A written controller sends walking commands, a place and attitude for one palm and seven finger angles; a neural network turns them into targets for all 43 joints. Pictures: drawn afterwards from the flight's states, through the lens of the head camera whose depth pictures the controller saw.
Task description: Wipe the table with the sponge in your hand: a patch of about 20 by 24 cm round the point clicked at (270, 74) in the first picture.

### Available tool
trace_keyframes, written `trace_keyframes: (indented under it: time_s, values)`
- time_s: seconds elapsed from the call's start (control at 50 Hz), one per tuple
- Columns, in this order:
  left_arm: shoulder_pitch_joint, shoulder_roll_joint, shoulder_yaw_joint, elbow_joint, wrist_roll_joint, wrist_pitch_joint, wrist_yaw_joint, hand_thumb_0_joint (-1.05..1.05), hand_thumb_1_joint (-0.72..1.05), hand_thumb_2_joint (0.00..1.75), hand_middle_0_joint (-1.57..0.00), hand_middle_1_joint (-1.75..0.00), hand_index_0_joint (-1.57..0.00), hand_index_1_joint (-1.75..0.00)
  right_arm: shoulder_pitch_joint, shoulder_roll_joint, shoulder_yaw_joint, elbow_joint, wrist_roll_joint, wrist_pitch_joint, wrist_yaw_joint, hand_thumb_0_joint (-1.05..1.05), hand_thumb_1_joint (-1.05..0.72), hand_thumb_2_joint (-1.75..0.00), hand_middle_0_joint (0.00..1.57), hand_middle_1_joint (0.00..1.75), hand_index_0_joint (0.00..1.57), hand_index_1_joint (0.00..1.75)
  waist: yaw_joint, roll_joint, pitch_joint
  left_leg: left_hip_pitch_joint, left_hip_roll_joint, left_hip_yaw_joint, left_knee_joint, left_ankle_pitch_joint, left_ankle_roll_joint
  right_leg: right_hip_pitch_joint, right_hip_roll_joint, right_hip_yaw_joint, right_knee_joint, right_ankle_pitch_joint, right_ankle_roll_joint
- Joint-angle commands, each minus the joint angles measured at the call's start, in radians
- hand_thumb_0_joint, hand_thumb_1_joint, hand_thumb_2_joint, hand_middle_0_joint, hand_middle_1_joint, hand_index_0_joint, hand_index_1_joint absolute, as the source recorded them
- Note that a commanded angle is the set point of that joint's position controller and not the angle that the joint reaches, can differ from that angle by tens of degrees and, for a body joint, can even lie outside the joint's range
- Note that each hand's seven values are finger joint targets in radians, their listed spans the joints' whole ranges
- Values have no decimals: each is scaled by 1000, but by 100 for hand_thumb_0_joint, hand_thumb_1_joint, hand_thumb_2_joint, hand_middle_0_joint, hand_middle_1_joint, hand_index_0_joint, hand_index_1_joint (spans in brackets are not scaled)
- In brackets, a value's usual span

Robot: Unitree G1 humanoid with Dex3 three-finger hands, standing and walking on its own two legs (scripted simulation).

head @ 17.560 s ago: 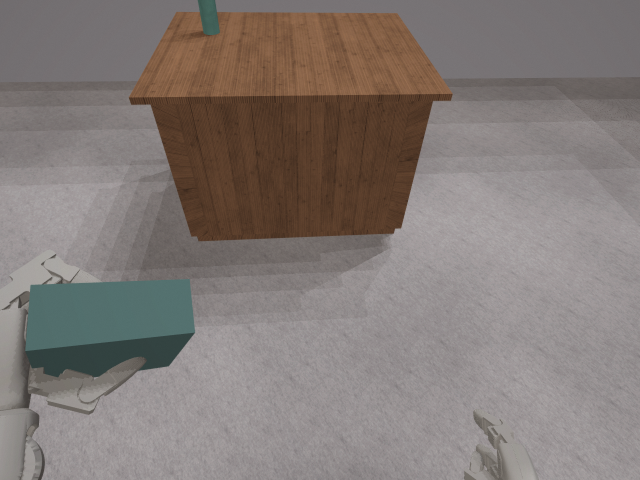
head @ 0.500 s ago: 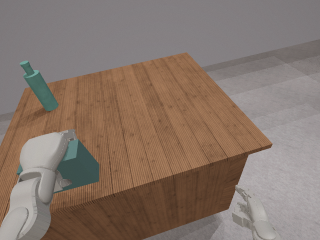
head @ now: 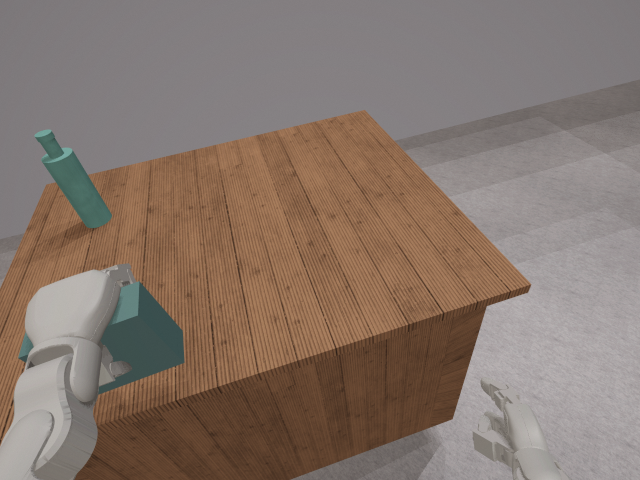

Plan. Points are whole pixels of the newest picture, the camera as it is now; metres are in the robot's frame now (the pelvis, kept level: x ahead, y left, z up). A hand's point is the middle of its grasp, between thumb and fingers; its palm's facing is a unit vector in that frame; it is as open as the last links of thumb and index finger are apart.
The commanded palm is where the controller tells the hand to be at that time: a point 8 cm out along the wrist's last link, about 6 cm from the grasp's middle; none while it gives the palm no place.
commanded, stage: move the sponge above the wiping area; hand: left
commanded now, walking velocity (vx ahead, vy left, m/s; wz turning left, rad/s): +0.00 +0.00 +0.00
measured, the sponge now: (120, 349) +0.22 +0.31 +0.07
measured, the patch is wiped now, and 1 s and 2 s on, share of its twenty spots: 0.00 0.00 0.00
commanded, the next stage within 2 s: none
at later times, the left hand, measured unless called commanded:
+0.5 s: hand (98, 333) +0.22 +0.33 +0.09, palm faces +0.03 -0.10 -0.99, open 9.6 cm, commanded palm +0.20 +0.31 +0.16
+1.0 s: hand (127, 329) +0.25 +0.32 +0.07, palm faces -0.04 -0.11 -0.99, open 9.6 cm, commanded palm +0.22 +0.32 +0.14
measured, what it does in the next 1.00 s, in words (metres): stands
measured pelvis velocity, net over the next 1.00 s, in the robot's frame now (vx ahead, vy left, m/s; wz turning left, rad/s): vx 0.01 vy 0.03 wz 0.02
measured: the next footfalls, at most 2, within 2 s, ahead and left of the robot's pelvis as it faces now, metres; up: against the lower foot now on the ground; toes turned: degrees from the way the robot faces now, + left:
none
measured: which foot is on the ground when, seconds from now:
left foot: down 0.00-1.00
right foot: down 0.00-1.00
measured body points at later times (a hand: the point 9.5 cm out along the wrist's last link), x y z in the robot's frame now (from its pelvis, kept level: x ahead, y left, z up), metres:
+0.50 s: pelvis +0.00 +0.02 +0.00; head -0.02 -0.04 +0.45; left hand +0.22 +0.33 +0.15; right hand +0.24 -0.20 -0.09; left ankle +0.02 +0.13 -0.74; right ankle +0.03 -0.07 -0.74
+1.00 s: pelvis +0.01 +0.03 +0.00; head +0.00 -0.02 +0.45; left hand +0.25 +0.32 +0.13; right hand +0.25 -0.17 -0.10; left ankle +0.02 +0.13 -0.74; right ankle +0.03 -0.07 -0.74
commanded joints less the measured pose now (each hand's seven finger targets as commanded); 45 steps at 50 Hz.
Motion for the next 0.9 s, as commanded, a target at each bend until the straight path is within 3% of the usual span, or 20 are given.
trace_keyframes:
  time_s: [0.0, 0.04, 0.16, 0.2, 0.22, 0.24, 0.26, 0.32, 0.34, 0.42, 0.46, 0.5, 0.52, 0.6, 0.62, 0.64, 0.72, 0.74, 0.82, 0.88]
  values:
    - [-283, 221, 104, -124, 28, -8, 11, 0, 10, 130, -120, -160, -120, -160, -228, -96, -26, -177, 5, -64, -24, 0, -90, -90, 20, 30, 20, 30, -27, -83, -113, -12, -53, -31, -48, 45, 53, 2, -41, 131, -136, -65, 16]
    - [-345, 200, 65, -144, 37, -35, -5, 0, 10, 130, -120, -160, -120, -160, -232, -81, -19, -189, 5, -83, -35, 0, -90, -90, 20, 30, 20, 30, -35, -73, -124, 9, -55, -24, -40, 27, 58, -15, -43, 131, -142, -104, 18]
    - [-309, 283, 191, -149, 57, -154, 41, 0, 10, 130, -120, -160, -120, -160, -182, -80, -35, -167, -14, -105, -37, 0, -90, -90, 20, 30, 20, 30, -3, -73, -202, 32, -51, -39, -40, 108, 56, 40, -30, 116, -113, 7, 5]
    - [-273, 274, 209, -146, 55, -154, 68, 0, 10, 130, -120, -160, -120, -160, -177, -81, -42, -166, -13, -96, -28, 0, -90, -90, 20, 30, 20, 30, 12, -48, -206, 20, -50, -41, -45, 132, 50, 57, -31, 110, -101, 47, 0]
    - [-289, 322, 253, -143, 63, -140, 80, 0, 10, 130, -120, -160, -120, -160, -188, -86, -40, -165, -11, -93, -24, 0, -90, -90, 20, 30, 20, 30, 18, -28, -196, 15, -51, -50, -51, 131, 44, 54, -20, 138, -103, 39, -11]
    - [-283, 255, 207, -126, 54, -128, 90, 0, 10, 130, -120, -160, -120, -160, -188, -74, -37, -171, -8, -94, -18, 0, -90, -90, 20, 30, 20, 30, 15, -47, -198, -3, -47, -35, -46, 132, 43, 62, -33, 110, -92, 45, -3]
    - [-240, 282, 244, -96, 43, -112, 102, 0, 10, 130, -120, -160, -120, -160, -178, -86, -47, -158, -7, -86, -15, 0, -90, -90, 20, 30, 20, 30, 20, -55, -185, -10, -45, -36, -49, 132, 41, 63, -30, 114, -96, 50, -4]
    - [-242, 272, 224, -72, 35, -47, 98, 0, 10, 130, -120, -160, -120, -160, -213, -97, -42, -162, 2, -67, -7, 0, -90, -90, 20, 30, 20, 30, 16, -53, -156, -28, -47, -41, -56, 116, 35, 49, -25, 131, -101, 32, -7]
    - [-245, 208, 160, -80, 28, -33, 86, 0, 10, 130, -120, -160, -120, -160, -214, -92, -37, -176, 5, -69, -4, 0, -90, -90, 20, 30, 20, 30, 7, -50, -168, -35, -44, -31, -54, 119, 37, 57, -36, 100, -87, 43, 2]
    - [-224, 183, 103, -117, 21, -11, 32, 0, 10, 130, -120, -160, -120, -160, -232, -94, -34, -187, 10, -69, -9, 0, -90, -90, 20, 30, 20, 30, -11, -58, -162, -8, -45, -45, -52, 110, 47, 34, -27, 109, -94, 50, 3]
    - [-262, 155, 58, -113, 27, -35, 10, 0, 10, 130, -120, -160, -120, -160, -208, -93, -34, -178, 9, -73, -14, 0, -90, -90, 20, 30, 20, 30, -34, -86, -143, -2, -40, -46, -53, 92, 54, 7, -29, 83, -98, 31, 12]
    - [-261, 193, 92, -123, 38, -76, 7, 0, 10, 130, -120, -160, -120, -160, -191, -96, -39, -177, 0, -78, -21, 0, -90, -90, 20, 30, 20, 30, -28, -114, -158, 6, -39, -51, -50, 81, 59, 4, -28, 80, -101, 15, 15]
    - [-301, 233, 117, -166, 51, -95, 9, 0, 10, 130, -120, -160, -120, -160, -201, -91, -34, -185, -3, -82, -28, 0, -90, -90, 20, 30, 20, 30, -20, -96, -166, 23, -39, -59, -52, 81, 59, 3, -19, 103, -103, 7, 7]
    - [-314, 237, 158, -145, 79, -170, 67, 0, 10, 130, -120, -160, -120, -160, -158, -85, -48, -159, -12, -89, -29, 0, -90, -90, 20, 30, 20, 30, -6, -48, -200, 30, -34, -67, -54, 103, 52, 12, -14, 72, -86, 27, 1]
    - [-339, 291, 203, -174, 92, -170, 83, 0, 10, 130, -120, -160, -120, -160, -175, -87, -43, -164, -13, -89, -28, 0, -90, -90, 20, 30, 20, 30, 4, -9, -204, 30, -36, -79, -61, 105, 48, 20, -3, 104, -87, 27, -11]
    - [-349, 226, 156, -148, 96, -167, 99, 0, 10, 130, -120, -160, -120, -160, -170, -69, -37, -162, -10, -91, -25, 0, -90, -90, 20, 30, 20, 30, -3, -19, -208, 24, -35, -69, -52, 123, 46, 18, -13, 68, -75, 35, -5]
    - [-327, 237, 180, -83, 90, -103, 131, 0, 10, 130, -120, -160, -120, -160, -181, -87, -43, -149, -4, -71, -10, 0, -90, -90, 20, 30, 20, 30, 7, 22, -191, 4, -33, -76, -69, 136, 30, 22, -3, 91, -81, 53, -19]
    - [-326, 176, 129, -70, 79, -82, 129, 0, 10, 130, -120, -160, -120, -160, -181, -78, -40, -151, 0, -69, -7, 0, -90, -90, 20, 30, 20, 30, -1, -10, -208, 4, -30, -61, -61, 144, 32, 27, -15, 61, -73, 61, -9]
    - [-336, 141, 57, -22, 71, -10, 83, 0, 10, 130, -120, -160, -120, -160, -212, -90, -32, -160, 12, -51, -7, 0, -90, -90, 20, 30, 20, 30, -20, -33, -163, -14, -33, -70, -82, 96, 30, 8, -9, 72, -87, 33, -10]
    - [-352, 97, -7, -14, 68, -10, 43, 0, 10, 130, -120, -160, -120, -160, -190, -92, -33, -162, 10, -48, -8, 0, -90, -90, 20, 30, 20, 30, -35, -66, -175, -5, -30, -69, -78, 84, 40, 7, -19, 42, -86, 29, 2]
